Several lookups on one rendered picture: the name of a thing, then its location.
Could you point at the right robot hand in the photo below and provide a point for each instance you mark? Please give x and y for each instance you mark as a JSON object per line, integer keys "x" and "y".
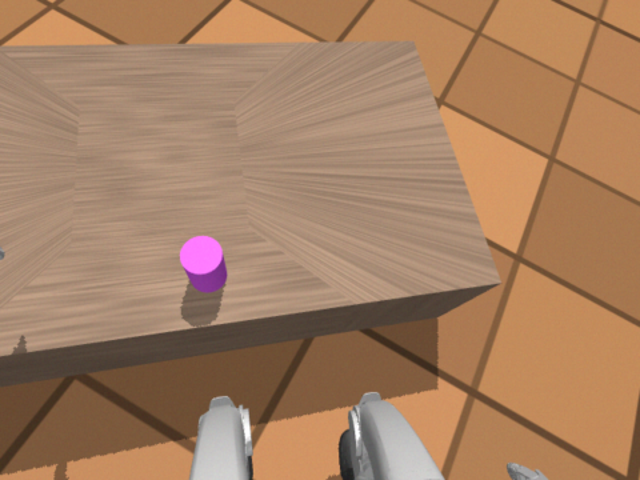
{"x": 519, "y": 472}

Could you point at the can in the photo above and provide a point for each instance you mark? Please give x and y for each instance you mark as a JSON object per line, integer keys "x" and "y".
{"x": 202, "y": 259}

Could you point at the right robot foot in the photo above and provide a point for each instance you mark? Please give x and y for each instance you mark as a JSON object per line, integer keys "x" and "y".
{"x": 346, "y": 467}

